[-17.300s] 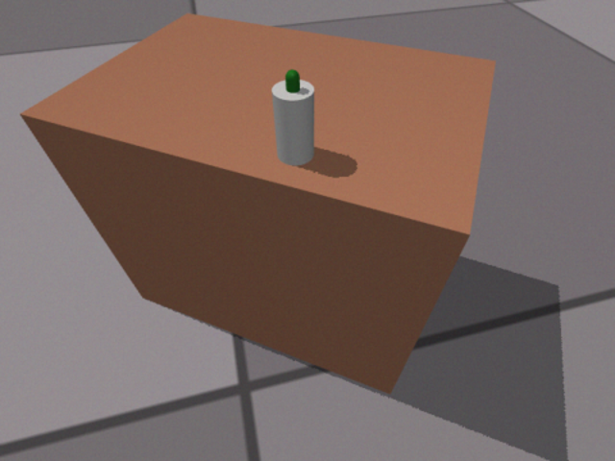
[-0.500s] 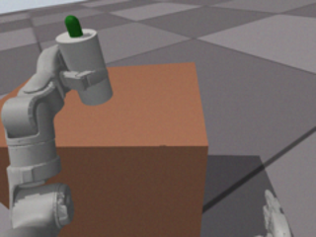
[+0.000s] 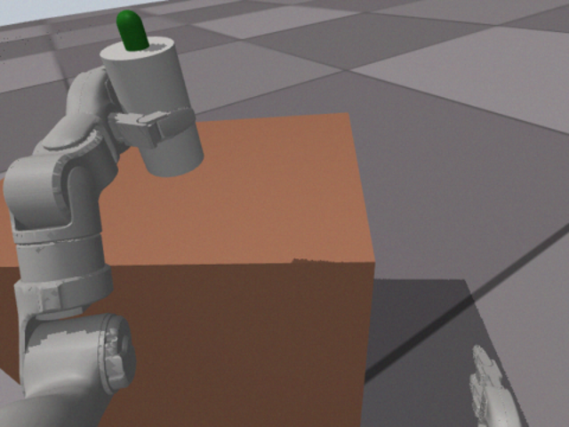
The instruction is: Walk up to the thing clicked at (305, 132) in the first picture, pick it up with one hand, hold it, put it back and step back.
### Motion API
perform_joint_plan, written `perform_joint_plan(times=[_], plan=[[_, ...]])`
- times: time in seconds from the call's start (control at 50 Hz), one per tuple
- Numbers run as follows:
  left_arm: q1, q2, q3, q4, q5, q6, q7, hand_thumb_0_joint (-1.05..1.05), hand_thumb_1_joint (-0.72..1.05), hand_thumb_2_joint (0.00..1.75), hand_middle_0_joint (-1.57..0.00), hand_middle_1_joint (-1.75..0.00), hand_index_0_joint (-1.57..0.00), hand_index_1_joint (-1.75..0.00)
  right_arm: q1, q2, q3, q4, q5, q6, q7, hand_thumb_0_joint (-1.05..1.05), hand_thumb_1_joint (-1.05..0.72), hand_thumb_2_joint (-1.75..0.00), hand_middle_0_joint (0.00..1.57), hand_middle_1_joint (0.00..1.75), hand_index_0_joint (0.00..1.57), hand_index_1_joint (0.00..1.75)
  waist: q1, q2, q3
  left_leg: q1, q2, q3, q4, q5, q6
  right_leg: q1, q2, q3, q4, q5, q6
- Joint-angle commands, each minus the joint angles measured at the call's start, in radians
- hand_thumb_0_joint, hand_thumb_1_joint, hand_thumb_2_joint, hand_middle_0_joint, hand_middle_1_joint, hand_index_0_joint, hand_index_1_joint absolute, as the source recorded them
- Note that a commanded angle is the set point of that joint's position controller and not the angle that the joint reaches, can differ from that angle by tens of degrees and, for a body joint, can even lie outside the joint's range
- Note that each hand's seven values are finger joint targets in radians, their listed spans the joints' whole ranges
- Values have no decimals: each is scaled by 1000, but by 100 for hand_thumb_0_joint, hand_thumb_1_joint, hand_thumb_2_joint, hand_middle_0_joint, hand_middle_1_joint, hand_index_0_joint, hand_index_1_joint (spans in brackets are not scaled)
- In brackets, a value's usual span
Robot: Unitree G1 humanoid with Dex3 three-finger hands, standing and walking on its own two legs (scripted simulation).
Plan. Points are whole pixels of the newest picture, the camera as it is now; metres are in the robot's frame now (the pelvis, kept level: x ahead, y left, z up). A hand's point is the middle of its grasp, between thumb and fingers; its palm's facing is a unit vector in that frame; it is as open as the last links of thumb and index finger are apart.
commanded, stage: hold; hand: left
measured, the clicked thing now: (154, 96) +0.35 +0.16 +0.36
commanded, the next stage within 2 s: crouch in 0.80 s
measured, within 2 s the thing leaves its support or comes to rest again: neither
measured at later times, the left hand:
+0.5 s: hand (155, 109) +0.34 +0.16 +0.35, palm faces +0.17 -0.99 -0.02, open 10.4 cm
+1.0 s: hand (166, 115) +0.34 +0.15 +0.34, palm faces +0.16 -0.99 -0.01, open 10.4 cm
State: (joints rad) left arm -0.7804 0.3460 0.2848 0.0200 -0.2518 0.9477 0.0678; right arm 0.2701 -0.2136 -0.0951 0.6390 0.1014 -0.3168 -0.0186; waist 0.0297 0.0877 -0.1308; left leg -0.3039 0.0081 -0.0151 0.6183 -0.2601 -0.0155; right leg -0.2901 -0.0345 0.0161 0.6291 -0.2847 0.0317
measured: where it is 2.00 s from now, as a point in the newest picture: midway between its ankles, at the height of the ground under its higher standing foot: outside the picture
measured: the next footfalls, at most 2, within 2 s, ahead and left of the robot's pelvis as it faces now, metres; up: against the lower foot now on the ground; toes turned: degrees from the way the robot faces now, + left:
none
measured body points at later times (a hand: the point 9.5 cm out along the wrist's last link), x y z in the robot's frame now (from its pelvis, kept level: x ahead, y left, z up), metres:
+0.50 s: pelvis +0.00 +0.00 +0.00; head -0.08 -0.04 +0.44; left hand +0.33 +0.21 +0.35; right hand +0.18 -0.25 -0.06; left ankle +0.05 +0.13 -0.72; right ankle +0.04 -0.14 -0.72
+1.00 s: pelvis +0.00 -0.01 +0.00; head -0.08 -0.04 +0.44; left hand +0.33 +0.20 +0.34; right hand +0.18 -0.25 -0.06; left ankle +0.05 +0.13 -0.72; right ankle +0.04 -0.14 -0.72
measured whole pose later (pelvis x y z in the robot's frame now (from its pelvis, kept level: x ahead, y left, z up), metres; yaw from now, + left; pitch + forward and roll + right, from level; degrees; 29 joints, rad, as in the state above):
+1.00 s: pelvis +0.00 -0.01 +0.00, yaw +0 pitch -4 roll +0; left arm -0.74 0.32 0.28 -0.02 -0.27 0.95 0.10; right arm 0.25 -0.21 -0.11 0.66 0.10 -0.33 -0.03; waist 0.02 0.09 -0.13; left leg -0.30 0.01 -0.02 0.61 -0.25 -0.02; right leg -0.29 -0.03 0.01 0.64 -0.29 0.03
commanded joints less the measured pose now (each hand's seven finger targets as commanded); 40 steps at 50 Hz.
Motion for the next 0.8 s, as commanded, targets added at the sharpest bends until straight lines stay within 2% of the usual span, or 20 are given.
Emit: perform_joint_plan(times=[0.0, 0.08, 0.12, 0.2, 0.22, 0.24, 0.26, 0.36, 0.46, 0.5, 0.54, 0.58, 0.6, 0.62, 0.64, 0.66, 0.68, 0.72, 0.76, 0.78], plan=[[-585, 210, 61, -328, -20, -117, -16, 0, 11, 136, -129, -148, -132, -149, -182, -101, -23, -197, 0, -70, -1, 0, 54, -6, 5, 5, 5, 5, 8, -39, -213, 122, -19, 21, -110, 34, 16, -19, 38, -77, -124, 43, -25], [-628, 235, 84, -392, -26, -115, -5, 0, 12, 138, -129, -149, -132, -149, -213, -93, -15, -178, -2, -74, -8, 0, 54, -6, 5, 5, 5, 5, 14, -20, -211, 110, -30, 35, -106, 31, 19, -4, 33, -71, -129, 33, -25], [-648, 249, 97, -360, -25, -112, 6, 0, 11, 137, -128, -148, -130, -149, -204, -110, -37, -163, -4, -78, -15, 0, 54, -6, 5, 5, 5, 5, -1, -45, -204, 120, -22, 24, -111, 9, 17, -15, 38, -77, -131, 17, -22], [-604, 223, 86, -289, -27, -102, 22, 0, 8, 137, -128, -149, -131, -149, -200, -97, -30, -143, -4, -79, -18, 0, 54, -6, 5, 5, 5, 5, -1, -83, -165, 90, -31, 33, -105, -10, 22, -28, 33, -76, -136, 4, -18], [-607, 234, 91, -303, -25, -107, 23, 0, 10, 137, -127, -148, -130, -149, -205, -93, -26, -132, -3, -78, -16, 0, 54, -6, 5, 5, 5, 5, 8, -58, -173, 86, -34, 36, -106, -9, 21, -24, 29, -74, -137, 1, -21], [-595, 252, 109, -265, -25, -106, 23, 0, 9, 137, -129, -149, -132, -150, -188, -109, -42, -148, -3, -79, -19, 0, 53, -6, 5, 5, 5, 5, -4, -87, -178, 95, -34, 36, -101, -2, 23, -21, 30, -73, -139, 13, -17], [-600, 236, 96, -287, -20, -107, 25, 0, 13, 138, -129, -150, -132, -150, -196, -104, -39, -155, -5, -78, -17, 0, 54, -6, 5, 5, 5, 5, 1, -61, -213, 109, -36, 41, -96, 26, 21, -13, 31, -74, -133, 31, -21], [-603, 249, 101, -248, -22, -110, 19, 0, 8, 139, -130, -152, -133, -152, -190, -94, -26, -157, -1, -80, -15, 0, 53, -6, 5, 5, 5, 5, 8, -89, -180, 95, -39, 43, -91, 36, 25, -14, 27, -71, -137, 38, -16], [-606, 207, 52, -278, -14, -114, 8, 0, 10, 140, -132, -152, -135, -153, -205, -93, -16, -175, -1, -79, -11, 0, 54, -6, 5, 5, 5, 5, 12, -51, -183, 97, -30, 32, -113, 20, 19, -18, 33, -75, -133, 29, -24], [-594, 230, 77, -291, -19, -116, 1, 0, 11, 138, -133, -152, -135, -152, -204, -104, -19, -181, -1, -80, -11, 0, 54, -6, 5, 5, 5, 5, 22, -39, -190, 100, -21, 23, -116, 23, 15, -5, 36, -78, -125, 34, -25], [-588, 201, 57, -315, -19, -111, -4, 0, 10, 137, -131, -150, -134, -151, -196, -101, -22, -190, -2, -82, -10, 0, 53, -6, 5, 5, 5, 5, 9, -33, -209, 124, -19, 22, -118, 19, 14, -15, 38, -80, -126, 33, -25], [-601, 230, 78, -354, -22, -113, -5, 0, 14, 139, -130, -150, -133, -150, -198, -98, -25, -173, -1, -81, -11, 0, 54, -6, 5, 5, 5, 5, 13, -23, -214, 126, -20, 24, -117, 22, 13, -9, 38, -78, -129, 32, -25], [-589, 234, 89, -327, -26, -110, -6, 0, 11, 138, -131, -151, -133, -151, -189, -105, -29, -177, -2, -82, -15, 0, 53, -6, 5, 5, 5, 5, 1, -45, -200, 127, -18, 22, -114, 20, 15, -15, 38, -77, -130, 37, -22], [-608, 213, 66, -353, -24, -109, -6, 0, 10, 140, -130, -151, -133, -152, -205, -96, -23, -174, -3, -82, -12, 0, 53, -6, 5, 5, 5, 5, 5, -33, -203, 126, -19, 23, -114, 30, 14, -13, 39, -77, -127, 44, -24], [-598, 218, 73, -315, -25, -106, -1, 0, 9, 137, -129, -150, -132, -150, -199, -105, -27, -178, -4, -84, -14, 0, 53, -6, 5, 5, 5, 5, -1, -76, -164, 104, -17, 19, -115, 5, 18, -21, 39, -78, -133, 25, -20], [-598, 220, 81, -338, -29, -107, 5, 0, 11, 137, -129, -148, -131, -149, -215, -95, -21, -165, -2, -83, -14, 0, 54, -6, 5, 5, 5, 5, 13, -53, -176, 105, -23, 24, -113, 9, 18, -14, 35, -76, -133, 24, -21], [-588, 226, 90, -300, -31, -101, 10, 0, 9, 137, -128, -149, -131, -149, -201, -92, -21, -166, -1, -84, -16, 0, 53, -6, 5, 5, 5, 5, 2, -75, -174, 107, -26, 29, -108, 4, 20, -20, 35, -74, -136, 19, -18], [-596, 210, 69, -332, -24, -103, 19, 0, 8, 136, -127, -147, -129, -148, -211, -88, -24, -160, -3, -83, -13, 0, 53, -6, 5, 5, 5, 5, 4, -45, -177, 98, -29, 33, -114, -16, 18, -25, 31, -72, -135, 4, -21], [-587, 234, 104, -290, -28, -101, 32, 0, 10, 137, -128, -148, -130, -149, -196, -94, -34, -143, -2, -80, -17, 0, 54, -6, 5, 5, 5, 5, 1, -90, -182, 97, -37, 44, -101, -3, 24, -19, 30, -71, -147, 4, -16], [-598, 237, 103, -293, -32, -103, 34, 0, 10, 137, -128, -149, -131, -150, -195, -96, -35, -152, -2, -81, -18, 0, 53, -6, 5, 5, 5, 5, -4, -101, -178, 98, -37, 44, -99, -5, 26, -17, 29, -69, -148, 2, -15]])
